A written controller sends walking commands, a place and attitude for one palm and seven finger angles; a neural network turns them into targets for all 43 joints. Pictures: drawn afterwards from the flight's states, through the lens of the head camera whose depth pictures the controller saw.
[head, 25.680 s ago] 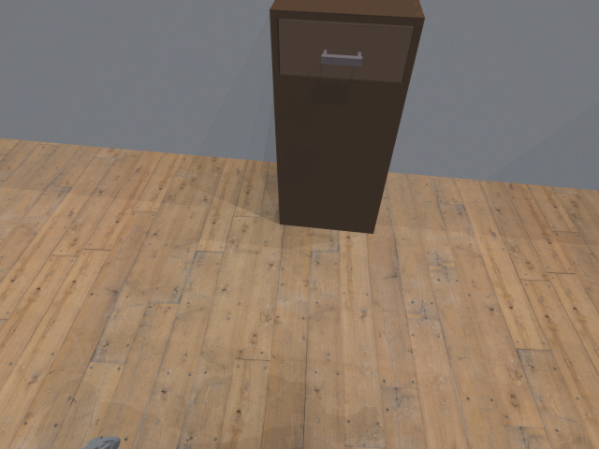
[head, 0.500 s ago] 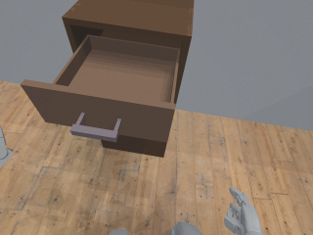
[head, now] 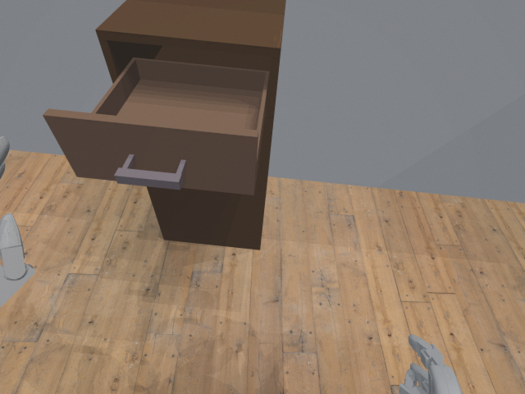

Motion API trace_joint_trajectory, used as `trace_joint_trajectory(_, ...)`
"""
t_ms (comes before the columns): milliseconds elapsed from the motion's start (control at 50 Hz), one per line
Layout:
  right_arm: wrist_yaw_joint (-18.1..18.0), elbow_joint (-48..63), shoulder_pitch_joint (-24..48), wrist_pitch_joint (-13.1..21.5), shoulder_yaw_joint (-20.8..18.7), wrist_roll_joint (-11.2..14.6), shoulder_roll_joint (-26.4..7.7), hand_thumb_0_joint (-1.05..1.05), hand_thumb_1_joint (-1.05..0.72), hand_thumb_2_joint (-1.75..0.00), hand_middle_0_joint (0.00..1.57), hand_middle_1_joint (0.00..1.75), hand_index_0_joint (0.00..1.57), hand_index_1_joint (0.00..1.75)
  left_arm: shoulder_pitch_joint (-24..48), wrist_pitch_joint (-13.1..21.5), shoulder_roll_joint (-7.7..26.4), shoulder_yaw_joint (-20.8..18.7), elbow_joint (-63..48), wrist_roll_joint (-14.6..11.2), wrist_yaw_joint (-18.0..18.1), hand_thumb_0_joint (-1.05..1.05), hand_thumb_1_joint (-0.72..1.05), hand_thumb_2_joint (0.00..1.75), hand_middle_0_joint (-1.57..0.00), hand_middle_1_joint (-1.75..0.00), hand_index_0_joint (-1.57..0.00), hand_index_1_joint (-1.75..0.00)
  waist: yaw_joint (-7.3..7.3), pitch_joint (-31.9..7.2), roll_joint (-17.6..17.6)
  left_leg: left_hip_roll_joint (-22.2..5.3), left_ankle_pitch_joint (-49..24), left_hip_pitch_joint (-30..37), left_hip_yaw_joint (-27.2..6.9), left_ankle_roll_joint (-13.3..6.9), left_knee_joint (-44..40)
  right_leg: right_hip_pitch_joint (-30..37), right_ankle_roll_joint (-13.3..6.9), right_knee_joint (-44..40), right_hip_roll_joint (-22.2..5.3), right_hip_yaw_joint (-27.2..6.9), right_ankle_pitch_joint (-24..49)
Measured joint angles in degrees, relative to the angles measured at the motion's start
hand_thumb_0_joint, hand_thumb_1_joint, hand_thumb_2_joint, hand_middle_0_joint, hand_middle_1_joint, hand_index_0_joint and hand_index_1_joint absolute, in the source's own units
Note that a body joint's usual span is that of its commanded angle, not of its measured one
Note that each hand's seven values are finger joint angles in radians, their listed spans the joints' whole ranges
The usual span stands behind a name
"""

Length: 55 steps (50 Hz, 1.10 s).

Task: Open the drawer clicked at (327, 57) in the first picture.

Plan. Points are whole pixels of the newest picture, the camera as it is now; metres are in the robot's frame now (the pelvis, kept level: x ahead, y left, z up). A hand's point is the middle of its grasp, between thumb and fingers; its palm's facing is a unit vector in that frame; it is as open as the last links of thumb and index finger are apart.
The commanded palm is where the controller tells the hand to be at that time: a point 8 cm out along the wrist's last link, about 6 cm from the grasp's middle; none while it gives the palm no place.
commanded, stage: stop stepping back and stand still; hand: left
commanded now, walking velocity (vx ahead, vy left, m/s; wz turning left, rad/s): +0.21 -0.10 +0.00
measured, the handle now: (153, 170) +0.49 +0.22 +0.03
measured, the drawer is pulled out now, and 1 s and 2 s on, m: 0.30 0.30 0.30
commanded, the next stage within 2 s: let the arm hang, fingers relaxed in 0.70 s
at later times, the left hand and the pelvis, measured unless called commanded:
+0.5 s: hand (11, 342) +0.14 +0.21 +0.21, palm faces +0.46 -0.74 -0.48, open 7.4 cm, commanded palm +0.07 +0.25 +0.22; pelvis -0.05 -0.03 -0.01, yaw +2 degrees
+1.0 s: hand out of the picture +0.09 +0.21 -0.10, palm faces +0.09 -0.93 -0.35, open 7.4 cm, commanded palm none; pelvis -0.05 -0.02 -0.01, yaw +4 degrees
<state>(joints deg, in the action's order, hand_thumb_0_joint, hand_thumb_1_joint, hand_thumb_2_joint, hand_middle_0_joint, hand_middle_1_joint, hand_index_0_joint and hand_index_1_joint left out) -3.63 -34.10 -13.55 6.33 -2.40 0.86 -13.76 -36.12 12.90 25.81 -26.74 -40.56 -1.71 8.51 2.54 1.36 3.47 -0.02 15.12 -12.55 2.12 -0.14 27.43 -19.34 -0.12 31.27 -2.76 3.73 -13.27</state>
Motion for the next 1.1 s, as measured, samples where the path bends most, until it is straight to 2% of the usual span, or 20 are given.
trace_joint_trajectory(80, 0.5, -0.8, -1.9, 0.7, 0.4, -0.2, 0.7, 0.01, -0.9, -0.9, 0.2, 0.3, 0.2, 0.3, -0.3, 0.3, 0.2, -0.8, 0.3, 0.5, 0.4, 0.01, 0.88, 0.89, -0.21, -0.3, -0.22, -0.3, -0.87, -1.0, -0.5, -0.1, -0.6, -0.7, -0.6, 0.4, 1.0, 1.0, 0.3, 2.4, 0.6, 0.2, -4.8)
trace_joint_trajectory(140, 0.8, -2.1, -1.8, 0.7, 1.4, -0.1, 1.4, 0.01, -0.9, -0.9, 0.2, 0.3, 0.2, 0.3, 1.8, 1.0, -0.7, -0.7, 1.9, 0.6, 0.7, 0.01, 0.89, 0.89, -0.21, -0.3, -0.22, -0.3, -1.66, -1.4, -2.1, -1.2, 0.4, -2.0, -1.3, 0.5, 3.7, 2.5, -0.9, 0.0, 1.8, 1.0, -0.8)
trace_joint_trajectory(220, 1.0, -3.4, -0.8, -0.6, 2.2, -0.3, 2.3, 0.01, -0.9, -0.9, 0.2, 0.3, 0.2, 0.3, 5.2, 0.4, -3.0, 0.8, 4.3, 0.4, 0.6, 0.01, 0.89, 0.89, -0.21, -0.3, -0.21, -0.3, -2.28, -2.4, -3.0, -1.2, 7.8, -5.0, -1.3, -1.1, 10.6, 1.4, -2.8, 0.3, 2.2, 1.1, 1.1)
trace_joint_trajectory(280, 0.9, -3.8, -0.3, -1.2, 2.8, -0.8, 2.4, 0.01, -0.9, -0.9, 0.2, 0.3, 0.21, 0.3, 6.9, -0.2, -4.5, 2.4, 4.8, 0.2, 0.5, 0.01, 0.89, 0.89, -0.21, -0.3, -0.21, -0.3, -1.74, -3.0, -3.1, -1.0, 9.7, -3.9, -0.3, -1.9, 9.5, 0.5, -2.7, 1.7, 2.0, 1.4, 0.8)
trace_joint_trajectory(320, 0.5, -3.4, 0.0, -1.4, 3.2, -1.1, 2.6, 0.01, -0.9, -0.9, 0.2, 0.3, 0.21, 0.3, 7.1, -0.4, -5.0, 3.1, 5.0, 0.1, 0.5, 0.01, 0.89, 0.9, -0.21, -0.3, -0.21, -0.3, -1.27, -2.9, -2.7, -0.9, 4.9, -3.5, -0.1, -1.4, 7.5, -0.6, -2.4, 4.1, 1.9, 1.1, -2.7)
trace_joint_trajectory(400, 0.5, -1.9, -0.9, -0.5, 3.3, -1.0, 3.9, 0.01, -0.9, -0.9, 0.2, 0.3, 0.21, 0.3, 5.6, -0.8, -3.6, 2.3, 5.8, 0.9, 0.4, 0.01, 0.89, 0.9, -0.21, -0.3, -0.21, -0.3, -0.37, -3.4, -3.0, -1.4, 0.2, -3.3, -0.1, -0.7, 5.7, -3.7, -0.6, 17.0, 3.2, -0.1, -11.2)
trace_joint_trajectory(440, 0.8, -1.8, -1.7, -0.1, 3.7, -0.9, 4.3, 0.01, -0.9, -0.9, 0.2, 0.3, 0.21, 0.3, 4.7, -0.7, -2.5, 1.8, 6.4, 0.8, 0.3, 0.01, 0.89, 0.9, -0.21, -0.3, -0.21, -0.3, -0.23, -3.9, -3.3, -1.8, -0.1, -3.4, -0.7, 0.0, 5.0, -1.2, -0.3, 13.2, 3.2, 0.9, -12.0)
trace_joint_trajectory(480, 1.0, -1.2, -2.0, -0.1, 4.1, -0.9, 4.3, 0.01, -0.9, -0.9, 0.2, 0.3, 0.21, 0.3, 4.0, -0.6, -1.2, 0.8, 6.0, 0.7, 0.2, 0.01, 0.89, 0.9, -0.21, -0.3, -0.21, -0.3, -0.54, -3.9, -2.8, -1.6, 1.4, -5.3, -0.6, 0.1, 7.4, 2.4, -1.3, 3.7, 2.7, 0.7, -8.2)
trace_joint_trajectory(520, 1.3, -2.4, -0.9, -0.7, 3.6, -0.8, 3.3, 0.01, -0.9, -0.9, 0.2, 0.3, 0.21, 0.3, 5.2, -0.2, -1.8, 1.4, 5.9, 0.5, -0.6, 0.01, 0.89, 0.89, -0.21, -0.3, -0.21, -0.3, -0.95, -2.2, -4.0, -2.0, 5.2, -8.1, -1.9, -0.4, 14.1, 2.0, -3.3, 3.7, 3.5, 1.9, -3.1)
trace_joint_trajectory(580, 1.6, -4.4, -0.4, -1.7, 2.5, -0.6, 2.1, 0.01, -0.9, -0.89, 0.2, 0.3, 0.21, 0.3, 5.1, 0.1, -3.6, 2.5, 4.7, 0.0, -1.1, 0.01, 0.89, 0.89, -0.21, -0.3, -0.21, -0.3, -1.41, -1.7, -3.9, -1.0, 6.2, -10.4, -1.9, -0.3, 21.3, 3.3, -4.0, 1.3, 3.4, 2.6, -2.0)
trace_joint_trajectory(620, 1.4, -4.2, -0.7, -2.0, 2.2, -0.7, 1.8, 0.01, -0.9, -0.89, 0.2, 0.3, 0.21, 0.3, 3.4, 0.5, -4.3, 2.4, 3.5, -0.1, -0.9, 0.01, 0.89, 0.89, -0.21, -0.3, -0.21, -0.3, -1.48, -1.9, -3.0, -0.8, 5.2, -9.1, -0.5, -0.5, 17.5, 4.2, -3.8, -0.9, 2.9, 2.3, -1.1)
trace_joint_trajectory(660, 0.9, -3.4, -1.0, -1.5, 2.0, -0.8, 1.2, 0.01, -0.9, -0.9, 0.2, 0.3, 0.21, 0.3, 1.9, 0.8, -4.4, 2.2, 2.5, 0.0, -0.5, 0.01, 0.89, 0.89, -0.21, -0.3, -0.21, -0.3, -1.47, -1.9, -2.4, -0.9, 2.4, -5.9, 0.5, -0.8, 9.0, 4.9, -3.5, -2.3, 2.6, 2.2, -0.5)
trace_joint_trajectory(700, 0.3, -2.1, -1.2, -0.7, 1.5, -0.9, 0.0, 0.01, -0.9, -0.9, 0.2, 0.3, 0.21, 0.3, 1.5, 1.2, -4.1, 2.3, 1.9, 0.1, -0.2, 0.01, 0.89, 0.89, -0.21, -0.3, -0.21, -0.3, -1.44, -1.6, -3.6, -1.8, -1.4, -2.9, -0.2, -1.0, 1.2, 4.9, -3.1, -2.4, 3.3, 3.0, -0.6)
trace_joint_trajectory(800, -0.1, -1.6, 1.0, -0.2, 1.0, -0.4, 0.2, 0.01, -0.9, -0.9, 0.2, 0.3, 0.2, 0.3, 2.8, 1.2, -2.9, 1.9, 3.9, 0.1, -0.1, 0.01, 0.89, 0.89, -0.21, -0.3, -0.21, -0.3, -2.48, -0.2, -2.8, -1.3, -3.3, -1.8, 0.8, 0.4, 0.0, 5.5, -2.4, -2.9, 2.7, 2.0, -0.4)
trace_joint_trajectory(840, 2.2, -4.1, 2.2, 2.0, 0.5, -0.6, -1.2, 0.01, -0.9, -0.9, 0.2, 0.3, 0.2, 0.3, 7.4, 0.9, -2.2, 5.9, 13.1, 2.3, -2.4, 0.0, 0.89, 0.9, -0.2, -0.3, -0.21, -0.3, -2.71, -1.5, -4.1, -0.8, -2.8, -4.2, 0.4, 0.0, 1.8, 3.2, -1.8, -0.8, 2.1, 2.3, -0.8)
trace_joint_trajectory(900, 3.7, -8.8, 5.0, -0.9, 0.7, -1.3, -3.2, 0.01, -0.9, -0.9, 0.2, 0.3, 0.2, 0.3, 16.3, -7.3, -4.5, 14.4, 36.9, 3.7, -6.2, 0.0, 0.9, 0.9, -0.2, -0.3, -0.2, -0.3, -3.07, -3.4, -6.5, 0.1, -1.6, -6.7, 0.1, -0.7, 5.0, 0.9, -1.6, 2.7, 1.0, 2.5, -2.8)
trace_joint_trajectory(980, 4.0, -12.5, 6.3, -4.7, 1.9, -1.9, -1.8, 0.0, -0.9, -0.9, 0.2, 0.3, 0.2, 0.3, 21.9, -15.5, -9.4, 21.6, 67.0, 4.1, -8.1, 0.0, 0.91, 0.9, -0.19, -0.3, -0.2, -0.29, -1.72, -2.4, -6.3, 0.1, -0.7, -6.2, 0.3, -0.6, 6.6, 1.4, -1.9, 4.3, 0.9, 2.3, -3.5)
trace_joint_trajectory(1040, 4.0, -14.9, 5.1, -6.5, 2.9, -2.3, 0.2, 0.0, -0.9, -0.9, 0.2, 0.3, 0.2, 0.3, 21.9, -17.6, -13.2, 25.6, 81.9, 3.7, -8.8, 0.0, 0.91, 0.89, -0.19, -0.3, -0.19, -0.29, -0.94, 0.0, -4.4, -0.2, -1.3, -4.5, 0.5, -0.5, 5.3, 3.0, -1.8, 2.9, 1.3, 2.1, -2.7)
trace_joint_trajectory(1080, 3.9, -17.2, 3.5, -7.4, 3.4, -2.3, 1.4, 0.0, -0.9, -0.9, 0.2, 0.3, 0.2, 0.3, 20.8, -17.7, -15.8, 27.2, 88.8, 3.3, -8.8, 0.01, 0.92, 0.89, -0.19, -0.3, -0.2, -0.29, -1.2, 1.4, -3.3, -0.6, -2.2, -3.5, 0.5, -0.4, 3.5, 4.2, -1.9, 0.4, 1.9, 2.1, -1.3)
trace_joint_trajectory(1100, 3.8, -18.5, 2.5, -7.7, 3.6, -2.3, 2.2, 0.0, -0.9, -0.9, 0.2, 0.3, 0.2, 0.3, 20.3, -17.3, -16.0, 26.4, 91.2, 3.1, -7.8, 0.0, 0.96, 0.89, -0.2, -0.3, -0.2, -0.29, -1.61, 2.1, -2.8, -0.8, -2.8, -3.2, 0.3, -0.3, 2.5, 4.7, -2.0, -1.1, 2.2, 2.3, -0.5)
